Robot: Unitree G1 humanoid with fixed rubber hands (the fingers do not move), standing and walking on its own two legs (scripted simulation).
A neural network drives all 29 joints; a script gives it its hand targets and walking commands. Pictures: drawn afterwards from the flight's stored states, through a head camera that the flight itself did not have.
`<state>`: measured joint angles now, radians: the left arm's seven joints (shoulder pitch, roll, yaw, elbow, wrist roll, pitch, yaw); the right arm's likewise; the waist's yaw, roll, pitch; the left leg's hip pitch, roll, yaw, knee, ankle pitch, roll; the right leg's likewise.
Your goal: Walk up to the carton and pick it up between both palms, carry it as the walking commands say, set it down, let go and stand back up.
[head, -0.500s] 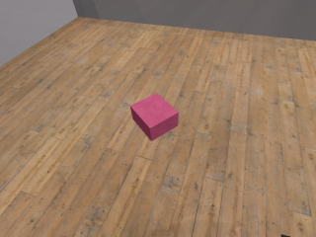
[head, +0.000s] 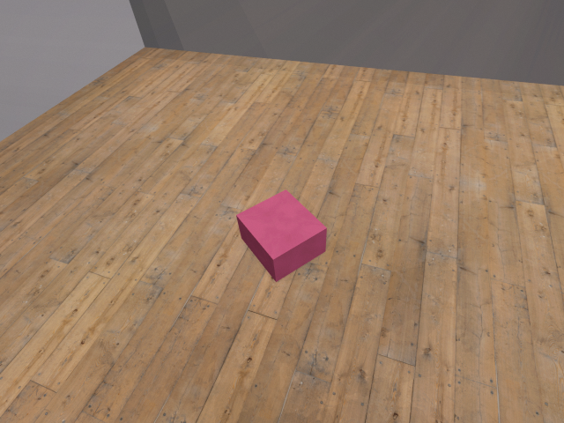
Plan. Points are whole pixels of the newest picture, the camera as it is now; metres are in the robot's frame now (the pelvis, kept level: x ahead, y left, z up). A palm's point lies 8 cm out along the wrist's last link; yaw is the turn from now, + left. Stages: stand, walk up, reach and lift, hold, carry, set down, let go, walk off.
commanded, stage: walk up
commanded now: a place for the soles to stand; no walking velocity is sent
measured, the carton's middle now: (281, 233) +1.01 +0.06 -0.67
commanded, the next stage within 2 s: none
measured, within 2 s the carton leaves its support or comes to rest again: neither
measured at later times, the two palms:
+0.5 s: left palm (87, 405) +0.20 +0.32 -0.07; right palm (507, 414) +0.18 -0.30 -0.11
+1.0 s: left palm (96, 340) +0.30 +0.35 -0.08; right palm (465, 345) +0.28 -0.27 -0.10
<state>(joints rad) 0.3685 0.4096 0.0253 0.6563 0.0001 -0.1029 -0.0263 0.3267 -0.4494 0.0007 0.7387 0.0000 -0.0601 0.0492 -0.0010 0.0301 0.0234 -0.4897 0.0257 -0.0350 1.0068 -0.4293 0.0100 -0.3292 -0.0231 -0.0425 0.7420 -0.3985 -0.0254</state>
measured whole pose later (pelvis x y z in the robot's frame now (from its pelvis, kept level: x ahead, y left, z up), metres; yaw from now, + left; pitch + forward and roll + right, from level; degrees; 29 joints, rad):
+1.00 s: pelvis +0.20 +0.04 -0.01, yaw +2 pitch +0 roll +1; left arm 0.31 0.41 0.03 0.66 0.00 -0.10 -0.02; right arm 0.35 -0.45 0.00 0.74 0.00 -0.08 0.03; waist 0.00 0.01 0.03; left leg -0.42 0.01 -0.01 0.81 -0.40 0.00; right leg -0.47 -0.05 -0.06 0.83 -0.45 -0.02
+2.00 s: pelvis +0.38 +0.07 -0.01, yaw +3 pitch +0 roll +0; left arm 0.34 0.41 0.03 0.66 0.00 -0.07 -0.02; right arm 0.36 -0.45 0.00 0.74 0.00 -0.11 0.02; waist 0.00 -0.01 0.04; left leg -0.48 0.03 0.00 0.80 -0.32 0.01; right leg -0.45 -0.07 -0.09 1.00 -0.44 -0.03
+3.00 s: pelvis +0.43 +0.05 -0.02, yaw +6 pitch +0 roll +0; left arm 0.16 0.41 0.03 0.66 0.00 0.03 -0.05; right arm 0.41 -0.45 0.00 0.77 0.00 -0.10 -0.07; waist 0.00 -0.03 0.05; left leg -0.45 0.00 -0.04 0.87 -0.42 0.00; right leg -0.51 -0.05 -0.07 1.15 -0.52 -0.03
